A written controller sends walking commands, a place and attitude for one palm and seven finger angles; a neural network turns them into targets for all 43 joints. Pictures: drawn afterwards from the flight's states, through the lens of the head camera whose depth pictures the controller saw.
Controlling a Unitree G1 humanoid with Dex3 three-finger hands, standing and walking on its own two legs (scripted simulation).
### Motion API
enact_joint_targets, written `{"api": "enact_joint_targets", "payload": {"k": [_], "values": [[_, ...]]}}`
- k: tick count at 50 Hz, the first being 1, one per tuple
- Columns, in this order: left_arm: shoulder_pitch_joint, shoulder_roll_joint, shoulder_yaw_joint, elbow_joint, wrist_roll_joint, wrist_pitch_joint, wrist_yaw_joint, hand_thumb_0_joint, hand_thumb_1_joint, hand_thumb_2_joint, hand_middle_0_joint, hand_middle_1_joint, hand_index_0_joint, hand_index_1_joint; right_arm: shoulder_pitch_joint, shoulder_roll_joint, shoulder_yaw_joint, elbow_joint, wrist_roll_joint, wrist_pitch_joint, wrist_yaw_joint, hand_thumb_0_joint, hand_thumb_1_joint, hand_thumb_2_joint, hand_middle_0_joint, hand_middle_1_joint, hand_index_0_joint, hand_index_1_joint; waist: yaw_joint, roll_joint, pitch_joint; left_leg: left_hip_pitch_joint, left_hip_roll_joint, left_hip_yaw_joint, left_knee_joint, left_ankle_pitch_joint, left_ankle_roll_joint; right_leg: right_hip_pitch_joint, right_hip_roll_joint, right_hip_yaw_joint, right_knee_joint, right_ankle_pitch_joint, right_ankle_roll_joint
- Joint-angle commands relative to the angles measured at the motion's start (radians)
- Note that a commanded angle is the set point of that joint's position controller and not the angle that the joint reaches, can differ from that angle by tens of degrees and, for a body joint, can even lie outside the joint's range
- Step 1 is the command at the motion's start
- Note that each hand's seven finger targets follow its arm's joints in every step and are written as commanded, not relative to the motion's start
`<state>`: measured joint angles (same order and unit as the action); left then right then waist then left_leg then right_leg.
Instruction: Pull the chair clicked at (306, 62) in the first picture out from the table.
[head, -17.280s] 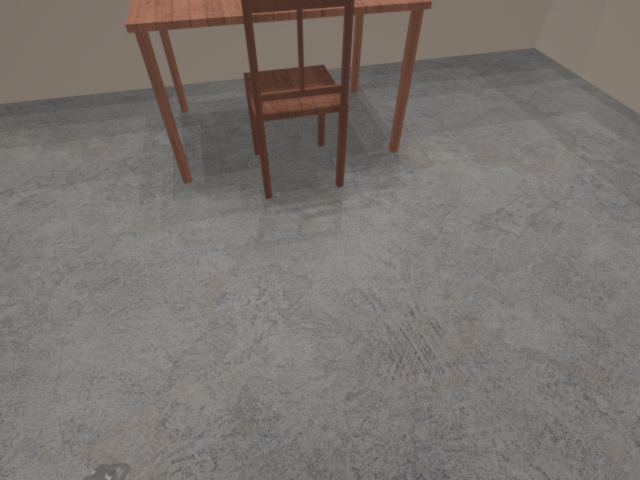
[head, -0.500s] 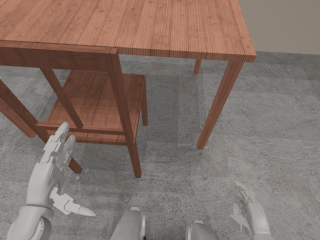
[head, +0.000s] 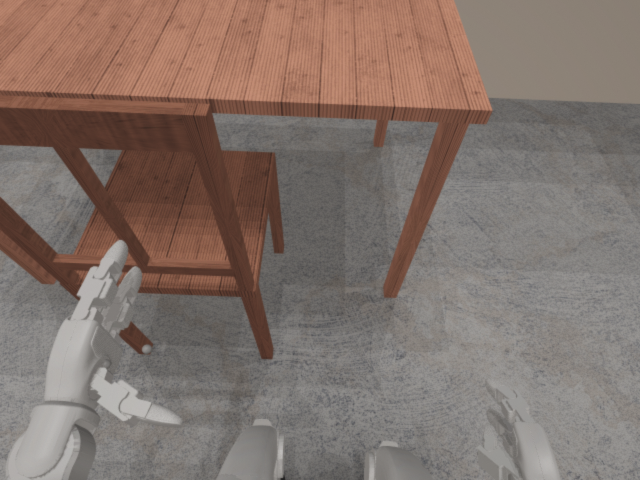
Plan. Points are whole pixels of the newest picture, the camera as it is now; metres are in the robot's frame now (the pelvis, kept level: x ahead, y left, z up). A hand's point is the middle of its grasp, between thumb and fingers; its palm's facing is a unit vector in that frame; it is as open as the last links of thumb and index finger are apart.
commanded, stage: raise the hand toward the chair's back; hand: left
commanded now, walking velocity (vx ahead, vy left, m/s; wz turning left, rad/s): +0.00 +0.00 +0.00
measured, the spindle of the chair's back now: (111, 213) +0.47 +0.35 -0.01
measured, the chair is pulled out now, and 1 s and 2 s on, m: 0.00 0.00 0.00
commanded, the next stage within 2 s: aim the fingers beside a spindle in 0.12 s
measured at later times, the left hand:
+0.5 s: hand (164, 344) +0.26 +0.19 +0.05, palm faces +0.01 -1.00 -0.05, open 16.9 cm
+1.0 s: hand (191, 324) +0.29 +0.18 +0.03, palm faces +0.00 -1.00 -0.04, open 16.9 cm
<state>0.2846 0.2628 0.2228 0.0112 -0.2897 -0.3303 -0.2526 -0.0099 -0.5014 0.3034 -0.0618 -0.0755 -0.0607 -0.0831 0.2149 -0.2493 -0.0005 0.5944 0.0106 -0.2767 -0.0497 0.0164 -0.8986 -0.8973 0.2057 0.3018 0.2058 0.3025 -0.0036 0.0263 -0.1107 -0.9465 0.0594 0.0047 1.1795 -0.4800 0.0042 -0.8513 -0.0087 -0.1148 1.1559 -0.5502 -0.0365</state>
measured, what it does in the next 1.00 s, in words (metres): stands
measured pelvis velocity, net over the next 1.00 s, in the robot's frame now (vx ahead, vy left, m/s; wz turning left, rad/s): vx -0.01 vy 0.00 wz -0.01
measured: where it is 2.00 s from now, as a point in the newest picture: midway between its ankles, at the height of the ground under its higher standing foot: outside the picture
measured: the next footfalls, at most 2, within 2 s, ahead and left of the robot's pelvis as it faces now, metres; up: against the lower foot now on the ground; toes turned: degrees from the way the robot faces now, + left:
none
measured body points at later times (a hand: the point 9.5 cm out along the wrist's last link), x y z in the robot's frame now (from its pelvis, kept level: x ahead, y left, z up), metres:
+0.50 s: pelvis -0.01 +0.00 -0.01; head +0.06 +0.00 +0.43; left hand +0.25 +0.25 +0.05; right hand +0.18 -0.24 -0.09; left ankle +0.05 +0.12 -0.64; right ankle +0.01 -0.10 -0.64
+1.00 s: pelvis -0.01 +0.00 -0.02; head +0.08 +0.01 +0.42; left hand +0.28 +0.23 +0.03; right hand +0.17 -0.24 -0.11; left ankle +0.05 +0.12 -0.65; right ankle +0.01 -0.10 -0.64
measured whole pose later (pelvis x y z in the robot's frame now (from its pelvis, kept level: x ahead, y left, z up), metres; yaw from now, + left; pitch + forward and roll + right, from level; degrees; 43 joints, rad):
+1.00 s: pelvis -0.01 +0.00 -0.02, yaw +0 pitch +17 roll -2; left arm 0.07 0.22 0.14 0.17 -0.21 -0.36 -0.18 -0.01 -0.50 0.30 -0.06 -0.08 -0.06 -0.08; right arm 0.19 -0.25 0.01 0.60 0.00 -0.25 -0.04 0.02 -0.90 -0.90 0.21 0.30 0.21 0.30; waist -0.01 0.03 -0.13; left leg -1.07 0.05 0.01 1.26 -0.50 0.01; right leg -0.98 -0.02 -0.10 1.25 -0.57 -0.03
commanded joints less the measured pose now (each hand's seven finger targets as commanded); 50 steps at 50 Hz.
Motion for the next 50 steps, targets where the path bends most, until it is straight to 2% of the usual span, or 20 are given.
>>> {"api": "enact_joint_targets", "payload": {"k": [1,9,15,18,21,23,24,27,31,32,33,36,37,38,39,42,44,47,48,50], "values": [[-0.064,0.146,0.09,-0.193,-0.02,-0.073,0.005,0.0,-0.5,0.3,-0.06,-0.08,-0.06,-0.08,-0.04,-0.13,-0.05,-0.144,0.005,-0.056,-0.011,0.0,-0.9,-0.9,0.2,0.3,0.2,0.3,0.004,0.008,-0.254,0.184,-0.055,-0.049,-0.154,0.186,0.009,0.119,0.039,0.105,-0.194,0.218,0.02],[-0.081,0.139,0.074,-0.2,-0.019,-0.068,-0.002,0.0,-0.5,0.3,-0.06,-0.08,-0.06,-0.08,-0.054,-0.127,-0.044,-0.155,0.011,-0.055,-0.015,0.0,-0.9,-0.9,0.2,0.3,0.2,0.3,0.001,0.023,-0.233,0.187,-0.055,-0.049,-0.159,0.14,0.008,0.094,0.036,0.108,-0.207,0.162,0.021],[-0.153,0.131,0.059,-0.155,-0.014,-0.077,-0.004,0.0,-0.5,0.3,-0.06,-0.08,-0.06,-0.08,-0.051,-0.131,-0.04,-0.147,0.009,-0.063,-0.021,0.0,-0.9,-0.9,0.2,0.3,0.2,0.3,-0.013,-0.015,-0.21,0.137,-0.054,-0.051,-0.135,0.095,0.009,0.06,0.031,0.124,-0.207,0.098,0.024],[-0.188,0.132,0.044,-0.145,-0.007,-0.08,-0.005,0.0,-0.5,0.3,-0.06,-0.08,-0.06,-0.08,-0.048,-0.135,-0.038,-0.145,0.009,-0.068,-0.022,0.0,-0.9,-0.9,0.2,0.3,0.2,0.3,-0.015,0.002,-0.225,0.134,-0.054,-0.05,-0.123,0.088,0.011,0.049,0.029,0.133,-0.204,0.088,0.023],[-0.191,0.148,0.06,-0.149,0.0,-0.076,0.002,0.0,-0.5,0.3,-0.06,-0.08,-0.06,-0.08,-0.044,-0.136,-0.04,-0.148,0.007,-0.069,-0.022,0.0,-0.9,-0.9,0.2,0.3,0.2,0.3,0.0,0.02,-0.263,0.145,-0.054,-0.05,-0.124,0.112,0.012,0.062,0.033,0.128,-0.189,0.114,0.017],[-0.216,0.134,0.044,-0.152,0.004,-0.074,0.01,0.0,-0.5,0.3,-0.06,-0.08,-0.06,-0.08,-0.045,-0.134,-0.039,-0.147,0.006,-0.069,-0.019,0.0,-0.9,-0.9,0.2,0.3,0.2,0.3,-0.002,0.022,-0.274,0.159,-0.054,-0.053,-0.129,0.125,0.011,0.058,0.031,0.115,-0.176,0.144,0.018],[-0.208,0.123,0.03,-0.16,0.007,-0.072,0.014,0.0,-0.5,0.3,-0.06,-0.08,-0.06,-0.08,-0.048,-0.133,-0.039,-0.15,0.004,-0.069,-0.016,0.0,-0.9,-0.9,0.2,0.3,0.2,0.3,0.001,0.047,-0.287,0.166,-0.056,-0.05,-0.126,0.125,0.011,0.057,0.03,0.119,-0.175,0.145,0.019],[-0.196,0.114,0.031,-0.126,0.015,-0.063,0.036,0.0,-0.5,0.3,-0.06,-0.08,-0.06,-0.08,-0.046,-0.134,-0.041,-0.148,0.002,-0.063,-0.013,0.0,-0.9,-0.9,0.2,0.3,0.2,0.3,-0.003,0.0,-0.272,0.151,-0.055,-0.054,-0.129,0.122,0.011,0.049,0.033,0.106,-0.169,0.151,0.02],[-0.225,0.119,0.032,-0.122,0.032,-0.069,0.059,0.0,-0.5,0.3,-0.06,-0.08,-0.06,-0.08,-0.044,-0.136,-0.042,-0.147,-0.002,-0.051,-0.008,0.0,-0.9,-0.9,0.2,0.3,0.2,0.3,-0.003,0.008,-0.283,0.148,-0.054,-0.054,-0.126,0.122,0.011,0.036,0.035,0.098,-0.155,0.152,0.017],[-0.234,0.094,0.004,-0.116,0.035,-0.071,0.059,0.0,-0.5,0.3,-0.06,-0.08,-0.06,-0.08,-0.047,-0.133,-0.041,-0.15,-0.003,-0.051,-0.005,0.0,-0.9,-0.9,0.2,0.3,0.2,0.3,-0.009,0.009,-0.279,0.144,-0.056,-0.049,-0.12,0.118,0.012,0.029,0.031,0.102,-0.157,0.151,0.02],[-0.254,0.113,0.025,-0.09,0.035,-0.072,0.063,0.0,-0.5,0.3,-0.06,-0.08,-0.06,-0.08,-0.043,-0.135,-0.041,-0.141,-0.002,-0.048,-0.006,0.0,-0.9,-0.9,0.2,0.3,0.2,0.3,-0.012,-0.004,-0.262,0.128,-0.054,-0.05,-0.117,0.108,0.011,0.024,0.032,0.104,-0.159,0.141,0.02],[-0.266,0.118,0.031,-0.109,0.038,-0.09,0.065,0.0,-0.5,0.3,-0.06,-0.08,-0.06,-0.08,-0.046,-0.137,-0.044,-0.143,-0.005,-0.047,-0.005,0.0,-0.9,-0.9,0.2,0.3,0.2,0.3,0.0,0.014,-0.311,0.143,-0.055,-0.049,-0.11,0.129,0.012,0.032,0.034,0.104,-0.142,0.161,0.014],[-0.253,0.079,-0.009,-0.096,0.039,-0.089,0.06,0.0,-0.5,0.3,-0.06,-0.08,-0.06,-0.08,-0.048,-0.132,-0.041,-0.146,-0.005,-0.045,-0.001,0.0,-0.9,-0.9,0.2,0.3,0.2,0.3,-0.004,0.024,-0.3,0.149,-0.057,-0.047,-0.113,0.129,0.011,0.026,0.032,0.099,-0.142,0.166,0.015],[-0.285,0.096,0.003,-0.098,0.037,-0.091,0.061,0.0,-0.5,0.3,-0.06,-0.08,-0.06,-0.08,-0.045,-0.135,-0.043,-0.14,-0.005,-0.043,-0.001,0.0,-0.9,-0.9,0.2,0.3,0.2,0.3,-0.012,0.005,-0.307,0.141,-0.056,-0.049,-0.105,0.128,0.012,0.025,0.032,0.101,-0.14,0.171,0.018],[-0.281,0.108,0.019,-0.083,0.041,-0.092,0.063,0.0,-0.5,0.3,-0.06,-0.08,-0.06,-0.08,-0.042,-0.137,-0.045,-0.137,-0.007,-0.04,-0.001,0.0,-0.9,-0.9,0.2,0.3,0.2,0.3,-0.005,-0.004,-0.313,0.133,-0.056,-0.048,-0.102,0.135,0.012,0.03,0.032,0.106,-0.138,0.177,0.017],[-0.307,0.07,-0.026,-0.076,0.051,-0.092,0.064,0.0,-0.5,0.3,-0.06,-0.08,-0.06,-0.08,-0.043,-0.134,-0.043,-0.136,-0.006,-0.035,0.002,0.0,-0.9,-0.9,0.2,0.3,0.2,0.3,-0.015,0.008,-0.314,0.145,-0.055,-0.051,-0.099,0.139,0.012,0.005,0.033,0.093,-0.124,0.186,0.016],[-0.335,0.073,-0.027,-0.073,0.056,-0.093,0.071,0.0,-0.5,0.3,-0.06,-0.08,-0.06,-0.08,-0.042,-0.137,-0.045,-0.134,-0.007,-0.031,0.002,0.0,-0.9,-0.9,0.2,0.3,0.2,0.3,-0.016,0.016,-0.317,0.148,-0.054,-0.055,-0.097,0.125,0.011,-0.014,0.034,0.089,-0.12,0.169,0.016],[-0.371,0.065,-0.035,-0.032,0.065,-0.092,0.084,0.0,-0.5,0.3,-0.06,-0.08,-0.06,-0.08,-0.046,-0.137,-0.044,-0.13,-0.007,-0.025,0.002,0.0,-0.9,-0.9,0.2,0.3,0.2,0.3,-0.023,-0.013,-0.295,0.123,-0.055,-0.057,-0.094,0.092,0.013,-0.032,0.034,0.093,-0.126,0.133,0.017],[-0.396,0.087,-0.012,-0.044,0.066,-0.098,0.09,0.0,-0.5,0.3,-0.06,-0.08,-0.06,-0.08,-0.047,-0.14,-0.045,-0.127,-0.009,-0.023,0.001,0.0,-0.9,-0.9,0.2,0.3,0.2,0.3,-0.017,0.0,-0.317,0.128,-0.054,-0.058,-0.092,0.094,0.011,-0.033,0.034,0.091,-0.117,0.133,0.015],[-0.372,0.074,-0.018,-0.031,0.069,-0.099,0.094,0.0,-0.5,0.3,-0.06,-0.08,-0.06,-0.08,-0.043,-0.135,-0.045,-0.129,-0.011,-0.017,0.004,0.0,-0.9,-0.9,0.2,0.3,0.2,0.3,-0.008,0.001,-0.345,0.137,-0.056,-0.053,-0.086,0.127,0.012,-0.011,0.033,0.092,-0.11,0.172,0.013]]}}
